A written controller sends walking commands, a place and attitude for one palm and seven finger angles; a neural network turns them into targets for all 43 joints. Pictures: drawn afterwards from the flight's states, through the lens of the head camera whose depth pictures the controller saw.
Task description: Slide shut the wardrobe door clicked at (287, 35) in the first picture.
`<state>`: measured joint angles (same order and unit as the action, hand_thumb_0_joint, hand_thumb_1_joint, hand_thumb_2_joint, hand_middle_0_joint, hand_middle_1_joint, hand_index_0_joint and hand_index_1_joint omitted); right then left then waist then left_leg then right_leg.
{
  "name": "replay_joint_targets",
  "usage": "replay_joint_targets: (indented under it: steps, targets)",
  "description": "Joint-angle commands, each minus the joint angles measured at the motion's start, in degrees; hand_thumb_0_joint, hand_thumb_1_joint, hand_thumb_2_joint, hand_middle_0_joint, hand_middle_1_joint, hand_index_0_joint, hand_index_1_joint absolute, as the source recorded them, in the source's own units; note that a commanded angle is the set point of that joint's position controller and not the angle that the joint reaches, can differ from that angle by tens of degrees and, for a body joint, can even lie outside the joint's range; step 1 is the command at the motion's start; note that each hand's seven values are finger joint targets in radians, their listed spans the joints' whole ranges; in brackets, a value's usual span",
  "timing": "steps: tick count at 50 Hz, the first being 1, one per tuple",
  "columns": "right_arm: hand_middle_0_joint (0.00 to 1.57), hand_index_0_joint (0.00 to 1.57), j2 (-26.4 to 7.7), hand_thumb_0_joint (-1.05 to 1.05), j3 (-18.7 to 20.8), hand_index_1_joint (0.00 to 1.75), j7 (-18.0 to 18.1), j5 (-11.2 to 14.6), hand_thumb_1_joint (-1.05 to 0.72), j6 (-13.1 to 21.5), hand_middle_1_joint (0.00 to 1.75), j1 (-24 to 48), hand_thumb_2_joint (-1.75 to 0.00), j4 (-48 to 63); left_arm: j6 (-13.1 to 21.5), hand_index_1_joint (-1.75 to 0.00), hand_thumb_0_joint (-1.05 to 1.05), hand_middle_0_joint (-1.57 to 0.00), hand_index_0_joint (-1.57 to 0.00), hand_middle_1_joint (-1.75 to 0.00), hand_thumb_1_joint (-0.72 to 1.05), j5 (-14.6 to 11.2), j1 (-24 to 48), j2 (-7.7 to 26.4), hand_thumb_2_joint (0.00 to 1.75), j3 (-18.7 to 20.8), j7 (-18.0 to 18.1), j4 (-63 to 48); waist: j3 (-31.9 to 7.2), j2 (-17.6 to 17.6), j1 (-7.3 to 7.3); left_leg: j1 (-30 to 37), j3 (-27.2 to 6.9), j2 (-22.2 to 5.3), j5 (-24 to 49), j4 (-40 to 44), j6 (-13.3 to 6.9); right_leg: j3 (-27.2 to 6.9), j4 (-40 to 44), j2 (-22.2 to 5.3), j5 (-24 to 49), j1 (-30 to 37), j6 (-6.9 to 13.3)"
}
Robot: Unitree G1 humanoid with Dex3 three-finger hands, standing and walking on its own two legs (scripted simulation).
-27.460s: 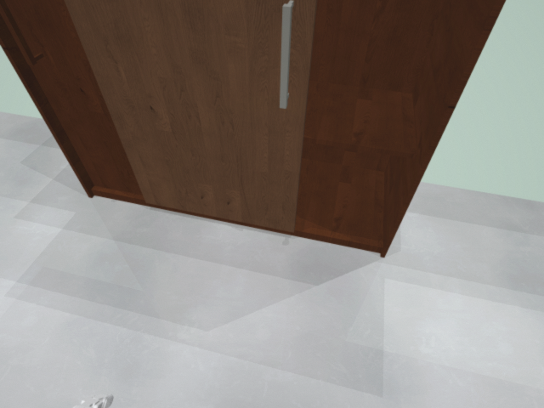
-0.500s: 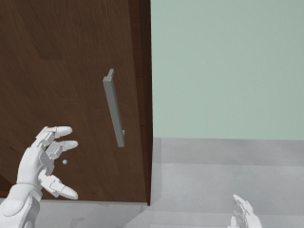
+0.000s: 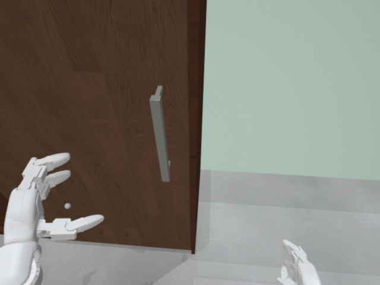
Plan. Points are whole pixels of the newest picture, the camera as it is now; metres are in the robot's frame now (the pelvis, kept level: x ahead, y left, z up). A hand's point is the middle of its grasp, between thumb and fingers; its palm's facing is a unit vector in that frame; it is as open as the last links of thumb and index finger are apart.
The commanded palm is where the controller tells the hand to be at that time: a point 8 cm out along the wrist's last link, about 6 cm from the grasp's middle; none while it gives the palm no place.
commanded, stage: draw the hand back to the body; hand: left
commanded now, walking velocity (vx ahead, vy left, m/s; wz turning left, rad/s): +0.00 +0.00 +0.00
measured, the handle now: (163, 139) +0.42 +0.13 +0.08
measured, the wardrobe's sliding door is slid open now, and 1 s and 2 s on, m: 0.00 0.00 0.00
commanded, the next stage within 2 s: step back with the hand held close in 0.76 s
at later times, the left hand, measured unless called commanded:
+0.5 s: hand (41, 195) +0.19 +0.27 +0.16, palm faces +0.48 -0.80 -0.37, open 7.9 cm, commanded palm +0.14 +0.30 +0.18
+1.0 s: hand (46, 192) +0.19 +0.26 +0.17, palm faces +0.48 -0.78 -0.40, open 7.4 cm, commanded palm +0.14 +0.29 +0.18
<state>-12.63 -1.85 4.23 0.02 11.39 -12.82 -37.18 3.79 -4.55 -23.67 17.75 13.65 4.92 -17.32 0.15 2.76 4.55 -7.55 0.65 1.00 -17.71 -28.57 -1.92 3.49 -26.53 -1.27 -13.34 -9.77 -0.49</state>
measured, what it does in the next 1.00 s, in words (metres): stands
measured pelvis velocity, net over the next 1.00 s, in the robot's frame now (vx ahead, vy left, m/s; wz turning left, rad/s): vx -0.01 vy -0.01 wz -0.01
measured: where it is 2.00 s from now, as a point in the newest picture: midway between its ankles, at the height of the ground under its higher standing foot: outside the picture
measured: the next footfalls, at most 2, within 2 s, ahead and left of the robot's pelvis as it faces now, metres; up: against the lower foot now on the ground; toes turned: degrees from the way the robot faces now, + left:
right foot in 1.74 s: -0.08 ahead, -0.11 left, +0.00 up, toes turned +2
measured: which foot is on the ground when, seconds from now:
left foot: down 0.00-1.00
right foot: down 0.00-1.00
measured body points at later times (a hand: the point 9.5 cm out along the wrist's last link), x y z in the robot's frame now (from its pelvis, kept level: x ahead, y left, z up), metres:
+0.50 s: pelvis +0.01 +0.00 +0.00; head -0.02 -0.01 +0.45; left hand +0.16 +0.31 +0.18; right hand +0.19 -0.22 -0.08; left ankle -0.02 +0.09 -0.74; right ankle +0.01 -0.13 -0.74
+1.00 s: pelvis -0.01 -0.01 +0.00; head -0.01 -0.02 +0.45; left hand +0.16 +0.30 +0.19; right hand +0.18 -0.23 -0.08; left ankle -0.02 +0.09 -0.74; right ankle +0.01 -0.13 -0.74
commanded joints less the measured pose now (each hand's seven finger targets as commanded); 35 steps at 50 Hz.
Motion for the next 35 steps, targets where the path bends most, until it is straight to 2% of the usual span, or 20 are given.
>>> replay_joint_targets:
  steps: [1, 4, 6, 8, 10, 11, 12, 15, 18, 19, 21, 24, 26, 27, 29, 31, 35]
  targets:
    - [0.20, 0.20, -6.6, 0.00, 2.5, 0.30, 0.5, 0.1, -0.90, 2.7, 0.30, 7.7, -0.90, 9.1, 4.5, -0.68, 0.00, -0.22, -0.22, -0.68, 0.25, 0.5, 9.8, 10.6, 0.58, 6.6, 2.3, -14.2, -4.4, 0.7, -1.27, -2.2, -2.6, -2.3, 12.1, 7.1, 1.1, -1.4, 3.8, 0.1, 6.4, 4.5, 2.0]
    - [0.20, 0.20, -6.5, 0.00, 2.5, 0.30, 0.3, 0.1, -0.90, 2.1, 0.30, 8.1, -0.90, 8.7, 4.5, -0.62, 0.00, -0.22, -0.22, -0.62, 0.36, 0.4, 8.0, 9.9, 0.64, 6.8, 2.2, -12.9, -2.8, 0.5, -0.94, -2.3, -2.9, -2.4, 12.9, 7.8, 1.5, -1.3, 4.0, 0.1, 6.6, 4.8, 2.0]
    - [0.20, 0.20, -6.5, 0.00, 2.7, 0.30, 0.1, 0.1, -0.90, 1.4, 0.30, 8.2, -0.90, 8.8, 4.5, -0.58, 0.00, -0.22, -0.22, -0.58, 0.43, 0.3, 7.1, 10.2, 0.67, 7.6, 2.1, -12.5, -2.6, -0.9, -0.82, -2.2, -2.8, -2.6, 13.3, 7.9, 1.6, -1.2, 4.1, 0.2, 6.9, 4.9, 1.9]
    - [0.20, 0.20, -6.5, 0.00, 2.7, 0.30, 0.0, 0.1, -0.90, 1.0, 0.30, 8.4, -0.90, 8.9, 4.8, -0.53, 0.00, -0.21, -0.21, -0.53, 0.50, 0.3, 6.4, 10.2, 0.71, 8.1, 1.9, -12.6, -1.9, 0.5, -0.53, -2.7, -3.1, -2.6, 13.3, 8.4, 1.9, -1.3, 4.2, 0.3, 6.7, 5.6, 2.1]
    - [0.20, 0.20, -6.4, 0.00, 2.8, 0.30, -0.2, 0.0, -0.90, 0.9, 0.30, 8.4, -0.90, 9.0, 5.1, -0.49, 0.00, -0.21, -0.21, -0.49, 0.57, 0.3, 5.6, 11.2, 0.74, 9.5, 2.0, -13.9, -3.3, 1.7, -0.19, -1.9, -2.8, -2.5, 15.2, 8.1, 2.0, -1.4, 4.1, 0.3, 8.6, 6.4, 2.1]
    - [0.20, 0.20, -6.3, 0.00, 2.8, 0.30, -0.2, -0.1, -0.90, 0.8, 0.30, 8.3, -0.90, 9.2, 5.2, -0.47, 0.00, -0.21, -0.21, -0.47, 0.61, 0.2, 5.3, 11.5, 0.76, 10.0, 2.0, -14.4, -3.7, 0.7, -0.11, -2.0, -2.8, -2.5, 16.3, 7.9, 2.0, -1.3, 3.9, 0.3, 9.6, 7.0, 2.1]
    - [0.20, 0.20, -6.5, 0.00, 3.0, 0.30, -0.3, -0.1, -0.90, 0.8, 0.30, 8.4, -0.90, 9.3, 5.2, -0.45, 0.00, -0.21, -0.21, -0.45, 0.65, 0.3, 4.6, 12.8, 0.78, 11.2, 2.0, -15.2, -4.5, 1.7, 0.20, -1.7, -2.9, -2.6, 17.0, 7.9, 2.2, -1.4, 3.9, 0.4, 9.9, 7.7, 2.1]
    - [0.20, 0.20, -6.1, 0.00, 3.1, 0.30, -0.5, -0.2, -0.90, 1.0, 0.30, 8.0, -0.90, 9.5, 5.7, -0.38, 0.00, -0.21, -0.21, -0.38, 0.75, 0.3, 3.8, 13.1, 0.83, 12.2, 2.1, -18.4, -6.2, 3.2, 0.25, -0.5, -2.6, -2.5, 21.4, 7.1, 2.7, -1.4, 3.5, 0.3, 13.0, 8.5, 2.1]
    - [0.20, 0.20, -6.1, 0.00, 3.1, 0.30, -0.5, -0.1, -0.90, 0.9, 0.30, 8.1, -0.90, 9.4, 5.5, -0.32, 0.00, -0.20, -0.20, -0.32, 0.86, 0.2, 3.2, 13.0, 0.88, 12.5, 2.2, -18.8, -4.3, 2.7, 0.04, -0.8, -2.7, -2.8, 21.5, 7.2, 3.0, -1.4, 3.8, 0.5, 12.8, 7.6, 2.1]
    - [0.20, 0.20, -6.1, 0.00, 3.1, 0.30, -0.4, -0.1, -0.90, 0.8, 0.30, 8.1, -0.90, 9.3, 5.4, -0.30, 0.00, -0.20, -0.20, -0.30, 0.90, 0.1, 2.7, 13.1, 0.90, 13.1, 2.2, -17.5, -3.2, 1.2, 0.06, -1.1, -2.5, -2.8, 20.7, 7.3, 2.7, -1.4, 4.1, 0.6, 12.5, 7.0, 2.0]
    - [0.20, 0.20, -6.2, 0.00, 3.3, 0.30, -0.3, 0.0, -0.90, 0.3, 0.30, 7.9, -0.90, 9.1, 5.1, -0.30, 0.00, -0.20, -0.20, -0.30, 0.90, 0.0, 2.7, 11.3, 0.90, 11.5, 2.0, -15.4, -2.0, -0.2, -0.48, -1.2, -1.9, -2.9, 18.4, 7.5, 2.3, -1.3, 4.6, 0.5, 11.0, 5.8, 1.8]
    - [0.20, 0.20, -6.4, 0.00, 3.3, 0.30, -0.2, 0.2, -0.90, -0.3, 0.30, 8.2, -0.90, 9.0, 4.8, -0.30, 0.00, -0.20, -0.20, -0.30, 0.90, 0.0, 3.8, 10.6, 0.90, 10.5, 1.9, -13.8, 0.1, 0.2, -0.74, -1.9, -1.9, -2.9, 14.4, 8.1, 1.9, -1.5, 5.3, 0.4, 7.9, 4.5, 1.8]
    - [0.20, 0.20, -6.5, 0.00, 3.4, 0.30, -0.1, 0.1, -0.90, -0.3, 0.30, 8.2, -0.90, 9.0, 5.2, -0.30, 0.00, -0.20, -0.20, -0.30, 0.90, 0.2, 4.9, 11.1, 0.90, 10.7, 2.1, -14.7, -1.3, 0.1, -0.66, -1.6, -2.2, -2.7, 13.6, 8.3, 1.7, -1.6, 5.4, 0.4, 7.2, 5.1, 1.9]
    - [0.20, 0.20, -6.6, 0.00, 3.5, 0.30, 0.0, 0.1, -0.90, -0.2, 0.30, 8.4, -0.90, 9.1, 5.3, -0.30, 0.00, -0.20, -0.20, -0.30, 0.90, 0.3, 5.6, 11.7, 0.90, 10.8, 2.1, -16.0, -2.1, 2.1, -0.51, -1.1, -2.1, -2.7, 13.8, 8.2, 1.8, -1.7, 5.2, 0.4, 7.5, 5.6, 1.9]
    - [0.20, 0.20, -6.2, 0.00, 3.4, 0.30, 0.0, -0.2, -0.90, 0.3, 0.30, 8.4, -0.90, 9.0, 5.7, -0.30, 0.00, -0.20, -0.20, -0.30, 0.90, 0.4, 5.6, 12.2, 0.90, 11.2, 2.4, -18.0, -3.9, 3.5, -0.25, -0.4, -2.2, -2.4, 15.0, 8.0, 1.8, -1.8, 5.0, 0.3, 8.8, 6.5, 1.9]
    - [0.20, 0.20, -6.2, 0.00, 3.4, 0.30, 0.0, -0.3, -0.90, 0.7, 0.30, 8.4, -0.90, 9.2, 5.8, -0.30, 0.00, -0.20, -0.20, -0.30, 0.90, 0.4, 4.4, 13.0, 0.90, 12.0, 2.7, -18.9, -6.0, 2.2, 0.09, 0.1, -2.1, -2.1, 16.1, 7.5, 1.6, -1.8, 4.9, 0.3, 10.2, 7.8, 1.9]
    - [0.20, 0.20, -5.7, 0.00, 3.2, 0.30, 0.2, -0.2, -0.90, 0.7, 0.30, 8.7, -0.90, 8.9, 5.6, -0.30, 0.00, -0.20, -0.20, -0.30, 0.90, 0.2, 3.6, 12.7, 0.90, 12.3, 2.6, -17.1, -2.6, 0.9, -0.08, -1.3, -1.9, -2.2, 13.8, 8.0, 1.6, -1.9, 5.7, 0.4, 8.5, 6.6, 2.0]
